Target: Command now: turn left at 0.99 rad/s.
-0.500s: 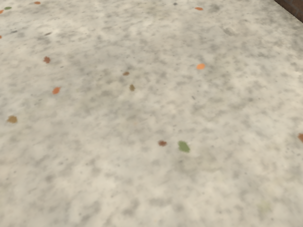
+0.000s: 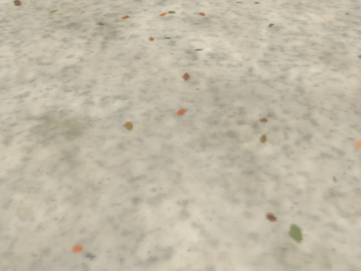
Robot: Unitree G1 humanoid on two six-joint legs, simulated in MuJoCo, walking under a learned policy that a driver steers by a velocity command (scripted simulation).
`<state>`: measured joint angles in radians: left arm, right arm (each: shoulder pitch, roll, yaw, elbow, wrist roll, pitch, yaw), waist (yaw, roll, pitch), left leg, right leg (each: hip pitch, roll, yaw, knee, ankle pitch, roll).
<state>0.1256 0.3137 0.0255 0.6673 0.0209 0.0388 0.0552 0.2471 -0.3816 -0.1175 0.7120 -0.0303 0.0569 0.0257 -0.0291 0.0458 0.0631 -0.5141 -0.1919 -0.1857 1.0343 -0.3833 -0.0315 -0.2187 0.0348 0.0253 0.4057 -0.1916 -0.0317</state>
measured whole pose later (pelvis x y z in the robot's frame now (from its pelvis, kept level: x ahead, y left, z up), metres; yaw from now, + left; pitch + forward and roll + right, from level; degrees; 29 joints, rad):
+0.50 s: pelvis -0.01 +0.02 -0.01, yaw +26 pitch +0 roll -1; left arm 0.26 0.33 0.06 0.70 0.02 0.07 0.01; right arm 0.12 -0.29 -0.05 0.64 -0.01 0.06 0.00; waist 0.04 -0.06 0.10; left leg -0.26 -0.05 0.00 0.54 -0.28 0.06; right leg -0.46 -0.10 -0.08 1.07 -0.45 0.06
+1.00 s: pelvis -0.01 +0.00 -0.01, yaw +8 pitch +1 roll +1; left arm 0.28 0.31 0.07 0.68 0.00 0.06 -0.02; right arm 0.15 -0.30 -0.05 0.74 -0.03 0.04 -0.02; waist 0.02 0.04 0.07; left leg -0.44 -0.01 0.02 1.02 -0.49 -0.03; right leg -0.25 0.06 0.01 0.56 -0.32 -0.08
